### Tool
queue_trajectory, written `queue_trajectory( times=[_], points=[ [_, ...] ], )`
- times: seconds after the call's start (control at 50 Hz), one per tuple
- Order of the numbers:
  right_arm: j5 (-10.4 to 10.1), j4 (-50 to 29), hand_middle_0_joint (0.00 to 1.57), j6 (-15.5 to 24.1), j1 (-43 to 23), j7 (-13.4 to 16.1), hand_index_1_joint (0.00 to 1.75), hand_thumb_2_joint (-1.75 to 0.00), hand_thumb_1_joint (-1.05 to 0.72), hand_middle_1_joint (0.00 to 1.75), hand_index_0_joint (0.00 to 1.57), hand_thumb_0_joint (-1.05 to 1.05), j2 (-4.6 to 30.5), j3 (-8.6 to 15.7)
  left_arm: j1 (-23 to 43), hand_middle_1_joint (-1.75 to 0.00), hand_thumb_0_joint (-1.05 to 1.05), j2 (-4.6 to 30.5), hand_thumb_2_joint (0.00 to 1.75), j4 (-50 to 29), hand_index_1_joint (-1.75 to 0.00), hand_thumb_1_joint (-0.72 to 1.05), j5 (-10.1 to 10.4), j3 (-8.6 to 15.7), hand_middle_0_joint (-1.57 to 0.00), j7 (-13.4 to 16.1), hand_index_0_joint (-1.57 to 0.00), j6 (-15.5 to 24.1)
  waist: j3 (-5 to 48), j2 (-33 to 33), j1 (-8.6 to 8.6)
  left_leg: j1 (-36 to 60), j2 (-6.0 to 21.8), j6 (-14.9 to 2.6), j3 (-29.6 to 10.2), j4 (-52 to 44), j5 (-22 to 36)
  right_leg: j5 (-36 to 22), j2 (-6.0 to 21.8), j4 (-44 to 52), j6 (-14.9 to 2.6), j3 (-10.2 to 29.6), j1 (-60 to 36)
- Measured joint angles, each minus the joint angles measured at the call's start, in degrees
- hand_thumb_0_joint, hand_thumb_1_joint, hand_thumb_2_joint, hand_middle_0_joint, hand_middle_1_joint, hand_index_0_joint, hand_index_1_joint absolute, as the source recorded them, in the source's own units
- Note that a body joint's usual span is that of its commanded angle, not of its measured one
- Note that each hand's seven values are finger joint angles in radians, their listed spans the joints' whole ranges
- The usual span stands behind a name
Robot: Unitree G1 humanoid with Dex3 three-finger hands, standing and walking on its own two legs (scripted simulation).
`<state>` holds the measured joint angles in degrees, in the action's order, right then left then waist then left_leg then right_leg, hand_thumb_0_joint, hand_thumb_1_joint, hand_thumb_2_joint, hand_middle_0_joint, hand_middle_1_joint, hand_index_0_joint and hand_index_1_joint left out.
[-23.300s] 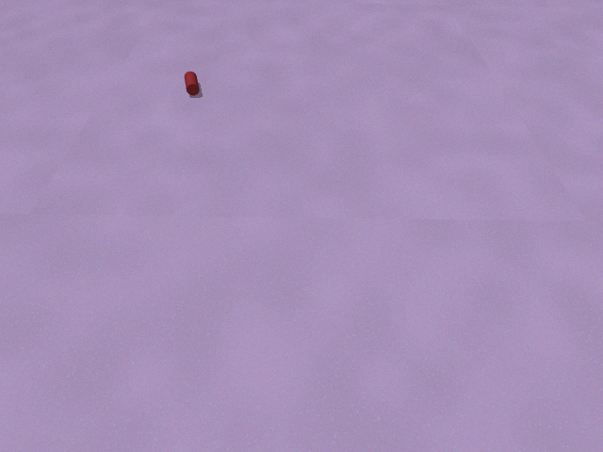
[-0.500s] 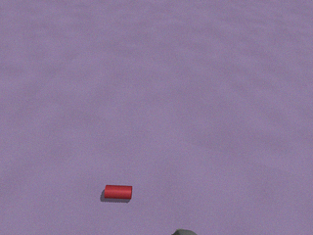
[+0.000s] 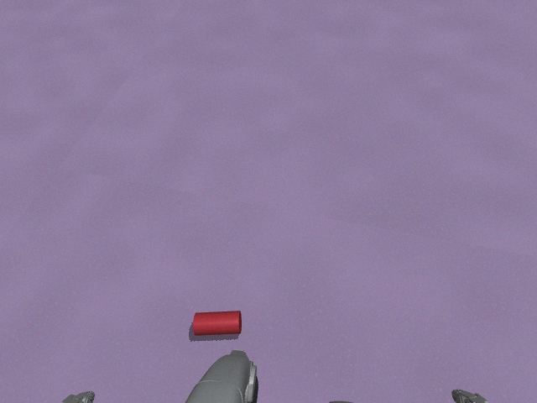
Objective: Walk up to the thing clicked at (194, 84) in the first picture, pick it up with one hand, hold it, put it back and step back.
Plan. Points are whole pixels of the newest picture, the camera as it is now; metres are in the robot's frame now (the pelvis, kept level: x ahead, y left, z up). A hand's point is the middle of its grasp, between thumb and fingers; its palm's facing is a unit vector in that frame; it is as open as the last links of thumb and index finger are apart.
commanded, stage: walk up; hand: left
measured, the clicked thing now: (218, 323) +0.39 +0.24 -0.73
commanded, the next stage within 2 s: none
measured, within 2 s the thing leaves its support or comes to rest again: neither
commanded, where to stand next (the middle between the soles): +0.00 +0.01 m, yaw -2 degrees
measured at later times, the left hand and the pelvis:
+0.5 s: hand out of the picture -0.01 +0.31 -0.15, palm faces -0.05 -0.87 -0.50, open 7.4 cm; pelvis -0.09 +0.03 -0.03, yaw -2 degrees
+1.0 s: hand out of the picture -0.13 +0.32 -0.15, palm faces +0.04 -0.95 -0.31, open 7.4 cm; pelvis -0.14 +0.05 +0.01, yaw +4 degrees
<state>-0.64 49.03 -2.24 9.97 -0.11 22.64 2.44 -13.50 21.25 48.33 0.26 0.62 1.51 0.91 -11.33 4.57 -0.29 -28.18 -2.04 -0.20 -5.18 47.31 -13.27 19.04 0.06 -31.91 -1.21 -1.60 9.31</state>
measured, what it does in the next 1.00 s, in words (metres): walks backwards: left foot, then right foot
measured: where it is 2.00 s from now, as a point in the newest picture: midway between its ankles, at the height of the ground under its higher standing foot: outside the picture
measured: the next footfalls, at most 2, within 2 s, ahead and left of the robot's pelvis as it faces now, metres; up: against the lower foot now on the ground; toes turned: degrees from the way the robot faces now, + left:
left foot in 0.08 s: +0.12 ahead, +0.11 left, +0.00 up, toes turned -2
right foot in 0.46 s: -0.06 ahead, -0.07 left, +0.00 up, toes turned -3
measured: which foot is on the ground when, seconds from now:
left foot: up 0.00-0.06, down 0.08-0.50, up 0.52-0.84, down 0.86-1.00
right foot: down 0.00-0.12, up 0.14-0.44, down 0.46-0.88, up 0.90-1.00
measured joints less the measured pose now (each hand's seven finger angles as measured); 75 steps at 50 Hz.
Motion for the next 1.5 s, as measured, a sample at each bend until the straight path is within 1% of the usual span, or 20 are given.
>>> queue_trajectory(
  times=[0.12,0.18,0.26,0.4,0.48,0.54,0.6,0.64,0.74,0.8,0.84,0.88,0.92,0.96,1.06,1.16,1.28,1.34,1.4,1.5],
  points=[
    [2.16,0.32,0.2,-0.54,-0.8,-0.46,0.3,-0.9,-0.9,0.3,0.2,0.01,-3.24,-0.5,6.46,-0.3,0.01,1.96,0.89,-2.19,-0.3,0.9,1.77,0.52,-0.2,1.03,-0.21,-1.62,-3.01,-5.86,0.26,6.91,-2.65,-2.34,4.88,-11.3,0.89,4.86,2.69,-13.78,0.62,1.12,6.85],
    [2.07,-1.69,0.2,-0.31,-2.42,-0.85,0.3,-0.9,-0.9,0.3,0.2,0.01,-2.56,-0.07,9.33,-0.3,0.01,0.77,0.89,-2.44,-0.3,0.9,2.58,0.22,-0.2,2.12,-0.2,-2.18,-5.82,-4.75,1.35,6.39,-1.72,-3.44,4.07,-11.37,2.39,14.78,-1.32,-26.27,0.1,4.88,11.94],
    [2.11,-4.21,0.2,-1.21,-4.12,-0.46,0.3,-0.9,-0.9,0.3,0.2,0.01,-2.11,0.51,8.96,-0.3,0.0,0.61,0.89,-2.41,-0.3,0.9,2.64,0.03,-0.2,1.82,-0.2,-2.87,-4.89,-4.49,2.1,5.52,-1.03,-3.61,4.61,-13.91,4.91,14.57,-3.77,-35.3,0.19,7.26,15.72],
    [3.17,-8.33,0.2,-2.45,-6.51,-1.36,0.3,-0.9,-0.9,0.3,0.2,0.01,-1.13,1.46,5.02,-0.3,0.0,1.28,0.89,-0.51,-0.3,0.9,2.01,1.4,-0.2,2.45,-0.21,-2.54,-3.01,-3.9,1.47,2.66,-0.77,-3.98,7.55,-11.96,6.54,12.41,-1.76,-23.63,1.81,2.98,9.5],
    [2.63,-8.29,0.2,-3.46,-7.71,-1.61,0.3,-0.9,-0.9,0.3,0.2,0.01,0.52,2.09,2.46,-0.3,0.0,0.17,0.89,1.02,-0.3,0.9,0.19,2.09,-0.2,1.75,-0.21,-1.89,-2.4,0.96,0.92,-0.16,1.24,-3.25,7.25,-8.76,7.31,6.87,-3.09,-12.75,-0.97,-0.22,5.22],
    [1.95,-5.18,0.2,-3.82,-5.41,-0.75,0.3,-0.9,-0.9,0.3,0.2,0.01,-0.42,2.18,-0.4,-0.3,0.0,0.44,0.89,0.77,-0.3,0.9,-2.02,2.28,-0.2,0.47,-0.21,-2.38,-0.08,0.55,-0.73,-3.41,-2.9,-0.68,2.7,2.28,-8.84,5.83,-1.67,-13.27,-2.49,-0.22,6.26],
    [1.56,-2.44,0.2,-3.23,-2.43,-1.16,0.3,-0.9,-0.9,0.3,0.2,0.01,-0.79,1.57,-1.64,-0.3,0.01,0.58,0.89,1.78,-0.3,0.9,-2.47,3.03,-0.2,0.53,-0.21,-2.54,1.48,-1.62,-2.6,-4.01,-6.21,0.56,-1.97,15.92,-9.74,2.49,0.59,-9.54,-2.29,1.21,6.17],
    [1.11,-0.69,0.2,-1.67,0.72,-1.37,0.3,-0.9,-0.9,0.3,0.2,0.01,-0.58,1.49,-2.02,-0.3,0.01,0.15,0.89,2.16,-0.3,0.9,-2.9,3.6,-0.2,-0.22,-0.21,-2.53,3.18,-1.58,-2.19,-1.66,-5.35,1.31,-3.14,18.1,-8.86,0.49,1.22,-5.54,-2.43,0.15,5.46],
    [1.2,4.2,0.2,0.42,9.56,-1.83,0.3,-0.9,-0.9,0.3,0.2,0.01,0.35,0.68,-4.09,-0.3,0.01,0.64,0.89,-1.49,-0.3,0.9,-3.61,4.2,-0.2,-3.64,-0.21,-1.7,7.96,-4.43,-2.67,9.57,-1.24,3.06,2.82,5.17,-13.78,0.16,1.93,1.74,-3.89,-0.22,3.65],
    [2.11,5.55,0.2,1.33,10.39,-1.44,0.3,-0.9,-0.9,0.3,0.2,0.01,1.4,1.12,-4.83,-0.3,0.01,1.56,0.89,-3.47,-0.3,0.9,-2.97,3.94,-0.2,-4.23,-0.21,-0.48,6.99,-6.04,-2.67,14.48,-0.27,2.03,5.06,-5.89,-15.36,-5.77,1.96,3.84,-3.69,-0.04,3.29],
    [2.29,5.54,0.2,2.33,9.62,-1.06,0.3,-0.9,-0.9,0.3,0.2,0.01,2.3,1.79,-5.43,-0.3,0.01,1.9,0.89,-3.68,-0.3,0.9,-2.65,3.45,-0.2,-4.49,-0.21,-0.59,5.98,-5.67,-2.42,17.49,0.62,0.45,5.42,-14.42,-12.97,-5.77,1.43,2.87,-1.95,-0.83,3.53],
    [2.31,5.02,0.2,3.7,8.5,-0.56,0.3,-0.9,-0.9,0.3,0.2,0.01,2.02,2.61,-6.47,-0.3,0.01,2.76,0.89,-2.86,-0.3,0.9,-2.52,3.0,-0.2,-4.75,-0.21,-1.84,5.45,-7.22,-2.19,20.2,-0.15,-1.19,6.47,-20.7,-2.29,-0.76,1.89,-2.1,-1.45,0.23,4.95],
    [2.78,3.3,0.2,4.98,8.84,-0.17,0.3,-0.9,-0.9,0.3,0.2,0.01,1.35,2.63,-7.6,-0.3,0.01,2.63,0.89,-0.82,-0.3,0.9,-2.37,3.1,-0.2,-4.61,-0.2,-3.87,7.23,-8.36,-1.3,20.1,-0.38,-1.71,7.22,-20.0,-1.67,6.46,0.13,-13.24,-0.83,3.59,9.37],
    [2.34,2.5,0.2,5.86,9.68,0.02,0.3,-0.9,-0.9,0.3,0.2,0.01,0.77,2.18,-7.95,-0.3,0.01,2.64,0.89,0.8,-0.3,0.9,-2.09,2.82,-0.2,-4.88,-0.2,-4.7,8.93,-8.25,0.31,20.69,0.32,-2.45,6.28,-20.51,-2.6,5.39,-1.49,-21.48,-0.75,4.97,13.29],
    [1.89,2.1,0.2,6.77,10.2,-0.4,0.3,-0.9,-0.9,0.3,0.2,0.01,-0.83,0.68,-8.55,-0.3,0.01,4.22,0.89,1.42,-0.3,0.9,-1.23,3.33,-0.2,-5.87,-0.2,-2.59,9.18,-9.99,-0.43,25.11,1.52,-1.49,7.45,-24.31,-1.17,-3.04,-0.24,-24.31,0.62,8.38,18.84],
    [2.25,0.25,0.2,6.54,9.74,-1.49,0.3,-0.9,-0.9,0.3,0.21,0.01,-0.9,0.5,-8.68,-0.3,0.01,3.84,0.89,3.22,-0.3,0.9,-0.76,3.12,-0.2,-6.42,-0.2,-1.82,8.86,-8.88,-0.51,27.52,2.26,-1.49,9.61,-25.02,-2.79,-7.6,3.12,-16.32,1.98,6.36,19.48],
    [2.52,-2.53,0.2,4.33,9.85,-2.88,0.3,-0.9,-0.9,0.3,0.2,0.01,0.61,0.87,-7.97,-0.3,0.01,2.53,0.89,3.54,-0.3,0.9,-0.88,2.13,-0.2,-5.43,-0.2,0.66,8.03,-4.87,0.56,25.69,2.39,-1.19,10.86,-19.69,-8.26,-6.93,4.6,-4.61,1.43,1.88,13.03],
    [2.08,-2.62,0.2,3.16,10.01,-2.64,0.3,-0.9,-0.9,0.3,0.2,0.01,1.56,1.16,-6.72,-0.3,0.01,1.71,0.89,2.72,-0.3,0.9,-1.68,2.35,-0.2,-3.98,-0.2,2.8,6.29,0.14,0.58,20.89,5.41,-2.79,8.4,-7.28,-13.1,-6.82,1.71,-3.8,1.18,-0.59,10.46],
    [1.54,-1.53,0.2,2.3,9.88,-2.33,0.3,-0.9,-0.9,0.3,0.2,0.01,0.74,0.3,-6.09,-0.3,0.01,1.53,0.89,0.34,-0.3,0.9,-1.52,2.02,-0.2,-3.17,-0.2,4.0,5.11,0.51,-0.99,13.5,2.48,-3.07,4.65,7.81,-15.26,-4.13,2.16,-5.82,0.41,-0.42,9.95],
    [0.94,-1.34,0.2,2.25,8.19,-2.39,0.3,-0.9,-0.9,0.3,0.2,0.01,0.98,0.07,-6.83,-0.3,0.01,0.85,0.89,-1.16,-0.3,0.9,-0.43,0.68,-0.2,-2.08,-0.21,4.34,4.36,0.74,-1.64,3.88,2.41,-1.73,3.02,12.59,-10.73,-4.99,2.89,-0.77,0.71,0.21,5.6]
  ],
)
